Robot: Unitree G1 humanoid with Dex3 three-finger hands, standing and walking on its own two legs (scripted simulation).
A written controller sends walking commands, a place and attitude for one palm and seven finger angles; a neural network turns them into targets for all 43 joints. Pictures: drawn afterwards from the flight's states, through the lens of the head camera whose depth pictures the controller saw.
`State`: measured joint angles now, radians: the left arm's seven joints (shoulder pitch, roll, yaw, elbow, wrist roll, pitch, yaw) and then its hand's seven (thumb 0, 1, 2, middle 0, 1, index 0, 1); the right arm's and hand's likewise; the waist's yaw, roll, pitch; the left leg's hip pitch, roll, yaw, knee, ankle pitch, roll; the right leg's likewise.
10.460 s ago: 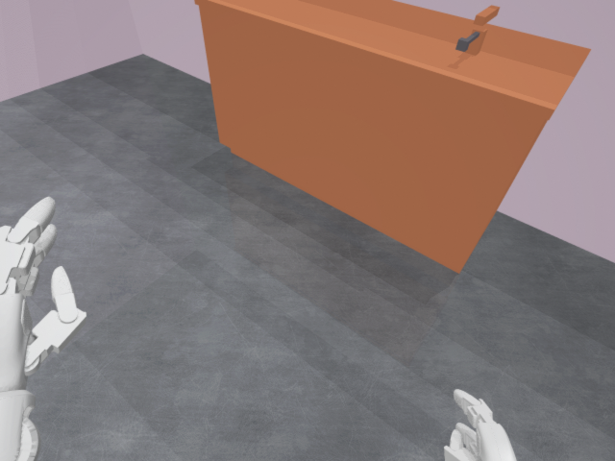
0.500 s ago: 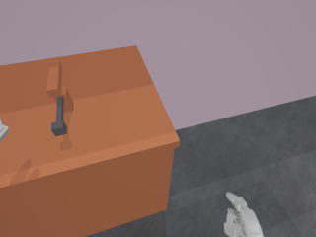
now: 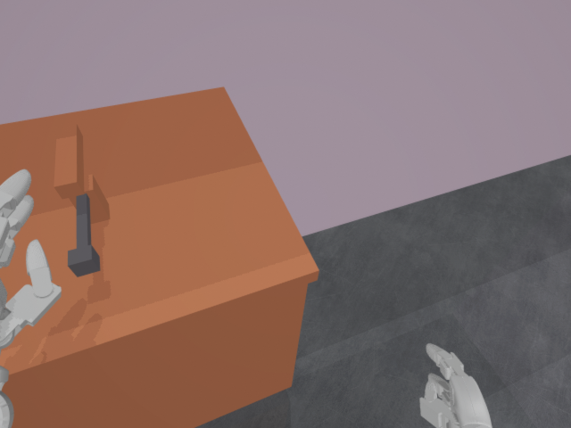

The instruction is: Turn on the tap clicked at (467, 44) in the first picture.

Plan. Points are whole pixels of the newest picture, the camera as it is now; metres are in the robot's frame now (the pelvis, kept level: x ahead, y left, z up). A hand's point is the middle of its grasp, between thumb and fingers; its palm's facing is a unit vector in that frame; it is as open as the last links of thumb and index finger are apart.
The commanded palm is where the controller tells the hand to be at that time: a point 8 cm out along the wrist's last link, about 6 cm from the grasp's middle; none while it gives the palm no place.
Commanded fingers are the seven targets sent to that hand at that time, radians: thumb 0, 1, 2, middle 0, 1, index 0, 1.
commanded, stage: look again from close up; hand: left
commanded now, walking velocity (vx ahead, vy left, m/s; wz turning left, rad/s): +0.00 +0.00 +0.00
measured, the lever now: (84, 260) +0.29 +0.29 +0.08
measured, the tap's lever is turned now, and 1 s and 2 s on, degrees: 0 0 0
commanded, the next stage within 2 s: shuffle to correct the standing spot in 0.14 s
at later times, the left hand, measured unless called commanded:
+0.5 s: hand (48, 298) +0.21 +0.26 +0.16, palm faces +0.36 -0.85 -0.39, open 7.4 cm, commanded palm +0.15 +0.29 +0.17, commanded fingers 0.00 0.90 0.90 -0.20 -0.30 -0.20 -0.30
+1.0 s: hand (118, 359) +0.16 +0.17 +0.15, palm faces +0.37 -0.86 -0.34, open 7.4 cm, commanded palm +0.11 +0.22 +0.17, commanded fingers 0.00 0.90 0.90 -0.20 -0.30 -0.20 -0.30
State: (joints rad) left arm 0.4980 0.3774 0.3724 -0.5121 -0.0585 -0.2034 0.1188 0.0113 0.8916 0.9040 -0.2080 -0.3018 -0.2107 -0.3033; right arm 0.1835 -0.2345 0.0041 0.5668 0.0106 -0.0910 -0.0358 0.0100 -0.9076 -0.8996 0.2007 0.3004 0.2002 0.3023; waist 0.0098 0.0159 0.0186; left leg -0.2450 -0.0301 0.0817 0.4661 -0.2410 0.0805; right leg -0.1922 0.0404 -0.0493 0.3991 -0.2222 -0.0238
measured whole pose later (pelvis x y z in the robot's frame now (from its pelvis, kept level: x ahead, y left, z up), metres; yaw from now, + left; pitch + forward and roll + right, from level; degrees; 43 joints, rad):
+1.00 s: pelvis -0.06 -0.06 +0.00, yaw -1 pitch -1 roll -1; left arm 0.46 0.32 0.29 -0.46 -0.06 -0.10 0.14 0.01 0.89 0.90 -0.21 -0.30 -0.21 -0.30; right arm 0.22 -0.24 0.00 0.60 0.02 -0.08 -0.07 0.01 -0.91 -0.90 0.20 0.30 0.20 0.30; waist 0.01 0.02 0.00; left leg -0.33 0.02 0.01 0.56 -0.31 0.02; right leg -0.24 0.12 -0.07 0.37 -0.12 -0.10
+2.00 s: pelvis -0.03 +0.02 +0.00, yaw +1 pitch -1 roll -1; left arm 0.49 0.38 0.35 -0.56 -0.06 -0.17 0.11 0.02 0.89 0.90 -0.21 -0.30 -0.21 -0.30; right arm 0.19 -0.20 -0.01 0.57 0.01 -0.05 -0.02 0.01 -0.91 -0.90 0.20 0.30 0.20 0.30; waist 0.02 0.00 0.08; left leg -0.11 -0.10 -0.01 0.44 -0.30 0.09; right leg -0.22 -0.01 -0.06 0.43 -0.19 0.00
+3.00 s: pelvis -0.10 -0.05 -0.01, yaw +0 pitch -2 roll -1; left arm 0.37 0.36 0.33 -0.48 -0.04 -0.19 0.10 0.02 0.89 0.90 -0.21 -0.30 -0.21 -0.30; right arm 0.22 -0.19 0.03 0.58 0.00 -0.12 -0.03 0.01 -0.91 -0.90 0.20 0.30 0.20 0.30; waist 0.01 -0.06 0.01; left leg -0.27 -0.01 0.01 0.68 -0.39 0.04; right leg -0.29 0.08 -0.08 0.53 -0.21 -0.11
